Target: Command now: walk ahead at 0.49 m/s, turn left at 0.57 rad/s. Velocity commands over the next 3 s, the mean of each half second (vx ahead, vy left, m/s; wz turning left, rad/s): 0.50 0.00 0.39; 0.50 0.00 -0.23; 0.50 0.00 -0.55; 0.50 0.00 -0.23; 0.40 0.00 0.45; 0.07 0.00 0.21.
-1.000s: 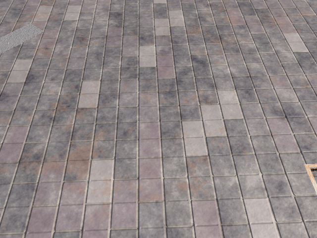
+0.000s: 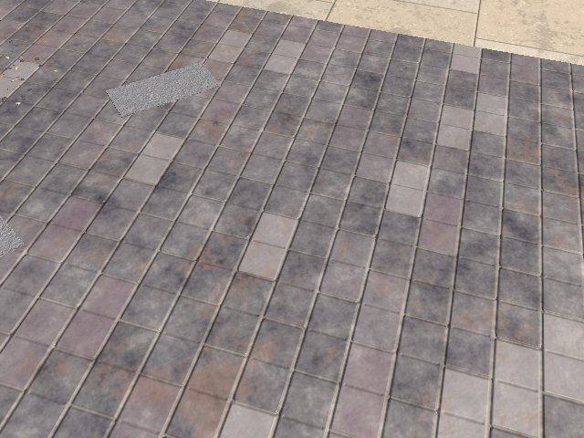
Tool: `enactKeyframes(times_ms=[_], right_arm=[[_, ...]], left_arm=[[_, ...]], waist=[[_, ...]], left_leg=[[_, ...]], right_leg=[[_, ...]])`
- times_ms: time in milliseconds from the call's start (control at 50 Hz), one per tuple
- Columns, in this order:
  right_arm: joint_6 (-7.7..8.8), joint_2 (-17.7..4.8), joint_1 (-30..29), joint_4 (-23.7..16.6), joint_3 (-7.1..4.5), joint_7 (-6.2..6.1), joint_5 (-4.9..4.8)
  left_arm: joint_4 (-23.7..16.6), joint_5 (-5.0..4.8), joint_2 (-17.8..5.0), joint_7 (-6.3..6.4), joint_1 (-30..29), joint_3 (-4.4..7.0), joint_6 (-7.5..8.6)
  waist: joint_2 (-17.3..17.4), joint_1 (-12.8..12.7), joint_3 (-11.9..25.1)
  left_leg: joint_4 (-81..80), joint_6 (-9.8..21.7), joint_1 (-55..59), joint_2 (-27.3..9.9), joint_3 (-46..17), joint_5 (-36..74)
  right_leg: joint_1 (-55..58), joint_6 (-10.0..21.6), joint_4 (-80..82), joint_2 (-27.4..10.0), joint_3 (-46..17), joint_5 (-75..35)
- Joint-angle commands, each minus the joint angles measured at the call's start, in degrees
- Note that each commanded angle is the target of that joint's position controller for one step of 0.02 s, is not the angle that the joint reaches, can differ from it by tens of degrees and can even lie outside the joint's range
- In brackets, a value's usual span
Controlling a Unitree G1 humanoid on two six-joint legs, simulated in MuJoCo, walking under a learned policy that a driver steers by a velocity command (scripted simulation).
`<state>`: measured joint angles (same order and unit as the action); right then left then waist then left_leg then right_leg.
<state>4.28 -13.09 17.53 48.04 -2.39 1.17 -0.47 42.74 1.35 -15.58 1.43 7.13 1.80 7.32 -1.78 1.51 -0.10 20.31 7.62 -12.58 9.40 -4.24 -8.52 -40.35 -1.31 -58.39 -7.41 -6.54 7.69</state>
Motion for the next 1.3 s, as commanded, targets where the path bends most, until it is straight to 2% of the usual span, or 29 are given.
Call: enactKeyframes(times_ms=[20,140,180,220,240,260,280,300,320,340,400,500,640,680,700,720,740,760,780,800,820,860,960,1060,1160,1220,1260,1280,1300], right_arm=[[0.74,-9.14,-0.57,-4.62,-2.28,-1.34,-0.66],[-0.42,-9.33,3.90,-4.55,-2.47,-1.84,-1.35],[-0.86,-9.50,3.08,-4.97,-2.49,-2.13,-0.89],[-0.90,-6.79,2.07,-5.48,-1.47,-2.00,-0.32],[-0.51,-3.70,2.01,-6.42,-0.22,-1.63,0.60],[0.24,-1.88,10.73,-6.42,0.36,-1.30,-1.37],[0.53,-7.56,10.17,-5.23,-0.51,-1.44,-2.14],[0.50,-10.19,3.36,-6.08,-1.17,-1.43,-1.99],[0.51,-9.28,-0.27,-6.95,-0.98,-1.52,-1.07],[0.71,-8.30,-2.49,-7.74,-1.02,-1.39,-0.14],[0.34,-5.34,-1.18,-7.79,-0.66,-0.91,-0.10],[0.76,-3.02,-9.43,-10.70,0.51,-0.75,0.33],[2.02,-5.05,-19.43,-14.27,-0.05,0.69,-0.73],[2.60,-6.93,-16.38,-13.70,-0.92,0.80,-0.59],[2.70,-8.65,-11.06,-12.10,-1.94,0.43,-0.36],[2.74,-11.58,-2.41,-10.19,-3.23,-0.22,0.21],[2.22,-16.62,7.81,-9.13,-4.40,-1.01,0.96],[1.65,-17.61,8.65,-8.33,-4.43,-0.39,1.68],[1.75,-11.84,6.34,-8.56,-3.23,-0.23,0.73],[1.89,-9.08,2.80,-8.75,-2.34,-0.18,0.06],[2.03,-7.53,-1.36,-8.90,-1.76,0.09,0.31],[2.46,-5.75,-5.31,-8.26,-1.52,0.29,1.03],[3.46,-7.69,-4.16,-5.04,-2.68,-0.51,1.35],[2.49,-10.12,-2.41,-3.08,-3.16,-1.45,1.04],[0.68,-12.26,1.68,-0.80,-3.75,-1.75,-0.08],[-0.35,-14.50,0.60,-0.90,-4.32,-2.08,-0.65],[-1.13,-15.59,-0.94,-1.39,-4.56,-2.53,-1.12],[-0.83,-14.28,-0.71,-2.22,-3.97,-2.76,-0.64],[0.64,-5.05,4.80,-5.54,-1.10,-1.78,1.85]], left_arm=[[-3.98,0.07,-2.15,0.73,-1.55,0.47,-0.38],[-7.79,-1.64,-4.61,-1.02,-9.69,0.96,1.00],[-7.62,-1.77,-6.00,-1.64,-7.56,1.61,1.76],[-5.15,-0.91,-7.92,-1.43,2.57,2.74,2.39],[-4.04,-0.25,-11.14,-1.02,12.41,3.53,2.34],[-0.75,-0.11,-14.73,-1.47,18.70,4.98,1.39],[-1.70,-1.36,-9.01,-1.80,17.53,3.89,1.15],[-2.19,-1.76,-5.87,-1.69,14.95,3.11,0.86],[-2.81,-1.48,-5.58,-1.74,11.81,2.70,0.46],[-2.54,-1.37,-5.09,-1.95,10.16,2.47,0.24],[-1.46,-1.30,-3.89,-2.62,9.66,1.92,0.33],[0.71,-1.98,-7.28,-2.14,12.77,2.75,-0.39],[3.52,-3.09,-8.95,-1.79,17.72,2.75,-2.01],[3.49,-3.11,-10.35,-1.40,16.56,3.13,-2.69],[3.35,-2.97,-10.12,-1.26,16.02,2.94,-2.88],[2.67,-2.35,-8.19,-1.27,15.35,2.18,-2.74],[0.59,-0.42,-3.15,-1.14,15.44,0.51,-2.38],[0.27,-3.09,-0.01,-1.23,23.64,-0.22,-1.46],[1.50,-4.34,-6.52,-0.99,20.29,1.42,-1.55],[0.53,-4.27,-7.98,-1.00,15.58,2.11,-1.85],[0.59,-3.65,-6.92,-0.78,13.92,2.17,-2.35],[0.51,-3.06,-5.06,-1.06,13.94,2.44,-3.64],[-1.80,-2.69,-3.05,-1.28,10.48,2.58,-5.10],[-4.98,-2.46,-1.89,-2.96,1.87,1.95,-4.65],[-9.97,-2.69,-1.55,-4.83,-6.55,1.47,-4.60],[-11.46,-2.63,-3.43,-5.35,-4.90,2.42,-4.93],[-8.92,-2.70,-7.44,-4.83,7.48,4.83,-5.25],[-6.45,-2.60,-11.72,-3.71,17.20,6.93,-5.68],[-6.44,-2.95,-19.02,-2.97,16.56,8.02,-5.47]], waist=[[4.61,-0.18,-0.72],[6.85,3.11,1.21],[8.63,1.39,1.88],[9.04,-3.44,6.93],[3.15,-7.30,14.51],[-18.32,-4.14,19.77],[-12.20,-5.22,14.81],[-5.46,-6.37,6.89],[-0.21,-5.27,3.12],[0.97,-4.13,0.32],[-2.90,-1.66,0.62],[-2.65,-3.62,-0.15],[-3.98,-5.44,-2.67],[-4.18,-2.55,-1.37],[-3.46,0.36,1.59],[-1.82,4.40,7.63],[8.80,7.47,17.00],[23.62,3.35,22.03],[14.03,4.35,14.65],[10.14,3.65,8.06],[6.38,1.51,5.12],[8.39,-1.44,1.72],[5.16,-2.28,-0.87],[4.17,0.54,-3.20],[3.96,3.36,-5.90],[6.63,0.67,-2.75],[6.99,-6.81,4.47],[3.20,-11.28,9.62],[-13.73,-4.52,13.33]], left_leg=[[-7.57,7.39,-9.30,-11.36,-10.68,6.63],[-0.41,5.68,3.00,-14.82,-19.85,0.41],[2.98,5.01,5.42,-16.13,-22.32,2.92],[12.34,2.45,3.62,-12.82,-19.45,10.07],[28.62,0.08,-3.82,-9.23,-13.84,3.49],[44.45,-3.67,-24.08,-1.53,-6.75,-21.05],[52.44,-3.94,-32.31,-5.76,-8.81,-22.73],[54.55,-4.12,-34.66,-7.41,-8.38,-17.13],[53.61,-4.49,-33.21,-9.21,-6.21,-12.96],[50.46,-4.75,-32.53,-10.97,-5.11,-10.21],[44.15,-5.65,-27.00,-13.74,-0.77,-7.67],[27.15,-6.97,-26.48,-14.74,1.93,2.63],[11.24,-5.84,-18.46,-11.48,2.68,6.81],[7.71,-4.74,-12.01,-10.37,3.09,4.49],[5.78,-3.67,-3.65,-9.36,3.97,3.96],[6.64,-1.60,9.84,-13.30,0.86,4.99],[7.74,1.43,26.14,-26.57,-12.76,6.84],[-0.30,9.17,35.05,-35.12,-35.70,-5.90],[-2.60,7.33,28.62,-32.86,-32.85,-12.00],[-3.41,5.10,21.24,-30.74,-23.39,-9.92],[-5.17,3.81,14.42,-27.89,-17.38,-4.73],[-9.01,2.83,6.43,-24.39,-8.55,1.40],[-11.88,3.85,5.02,-24.43,1.70,14.11],[-12.26,2.26,8.00,-23.86,9.15,14.22],[-9.37,1.04,16.31,-26.50,12.38,16.38],[-1.07,-0.75,18.42,-26.52,15.30,37.96],[16.68,-2.67,15.20,-24.27,17.66,50.24],[32.63,-5.14,2.83,-21.90,17.64,38.11],[54.44,-8.82,-25.13,-11.05,14.79,-18.78]], right_leg=[[7.59,-1.50,13.60,3.57,3.97,-9.99],[9.38,-0.78,29.49,7.11,1.61,-8.40],[13.31,0.95,31.53,7.60,1.99,-3.95],[28.62,5.01,34.39,5.62,2.21,-4.26],[43.68,9.53,33.67,-4.15,-7.36,-3.50],[60.77,19.12,38.34,-14.79,-32.96,8.61],[59.08,17.98,41.15,-15.93,-38.18,20.65],[52.33,15.55,41.90,-13.52,-30.24,19.12],[45.63,14.45,42.96,-11.05,-23.45,11.69],[40.84,14.30,44.34,-8.85,-19.22,5.25],[34.55,13.97,47.52,-4.39,-10.12,-5.05],[33.68,14.03,49.67,-3.55,-2.86,-13.34],[35.39,11.92,46.46,-5.55,-4.12,-8.73],[36.12,10.66,42.79,-6.05,-5.36,-10.91],[34.91,9.42,37.13,-3.93,-3.99,-16.59],[29.11,7.41,25.50,-0.54,-1.35,-15.83],[16.70,4.89,5.79,4.98,2.89,4.60],[-0.12,3.46,-8.64,9.77,0.89,26.91],[-4.72,3.16,-14.84,6.48,-2.17,23.31],[-5.70,3.39,-14.59,4.49,-1.22,17.59],[-2.76,2.91,-12.74,2.44,-0.49,13.05],[1.60,2.40,-9.56,0.10,-0.26,7.86],[-1.94,1.23,-5.30,-0.02,-1.30,-0.62],[-1.68,1.94,10.09,0.76,2.52,-11.38],[-3.61,4.26,18.40,1.46,7.16,-6.38],[4.56,7.20,20.27,5.66,11.95,2.01],[22.17,10.48,24.42,11.03,14.46,2.07],[40.07,13.18,26.68,9.02,7.98,-0.87],[60.69,22.95,29.80,-7.03,-23.14,3.14]])
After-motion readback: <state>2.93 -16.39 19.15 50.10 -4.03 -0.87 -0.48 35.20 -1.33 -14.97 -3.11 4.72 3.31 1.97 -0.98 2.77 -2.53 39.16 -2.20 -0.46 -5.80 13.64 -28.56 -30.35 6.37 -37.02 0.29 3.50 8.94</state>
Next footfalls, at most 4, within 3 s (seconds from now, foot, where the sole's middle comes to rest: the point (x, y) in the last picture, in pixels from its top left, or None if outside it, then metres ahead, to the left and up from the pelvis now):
0.22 right None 0.31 -0.14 -0.78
0.72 left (222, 436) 0.51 0.16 -0.78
1.28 right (327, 321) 0.80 -0.10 -0.78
1.78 left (282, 228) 1.11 0.02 -0.78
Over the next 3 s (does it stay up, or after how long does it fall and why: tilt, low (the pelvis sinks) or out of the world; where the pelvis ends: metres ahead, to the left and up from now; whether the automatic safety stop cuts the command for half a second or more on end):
stays up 1.30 -0.14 -0.01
